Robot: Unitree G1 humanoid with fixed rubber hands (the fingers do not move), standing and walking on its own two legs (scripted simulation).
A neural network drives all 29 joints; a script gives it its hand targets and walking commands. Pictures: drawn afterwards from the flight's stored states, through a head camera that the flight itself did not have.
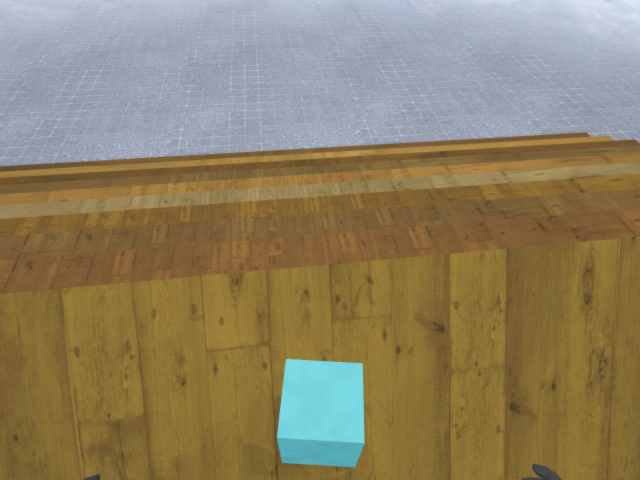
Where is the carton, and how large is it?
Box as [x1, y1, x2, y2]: [277, 359, 364, 466]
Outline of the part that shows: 286,359 277,432 277,440 282,462 354,466 364,442 362,363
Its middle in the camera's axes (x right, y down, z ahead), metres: +0.00 +0.48 +1.09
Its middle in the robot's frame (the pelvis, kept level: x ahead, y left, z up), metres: +0.41 -0.02 -0.66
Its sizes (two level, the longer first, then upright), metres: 0.210 0.200 0.250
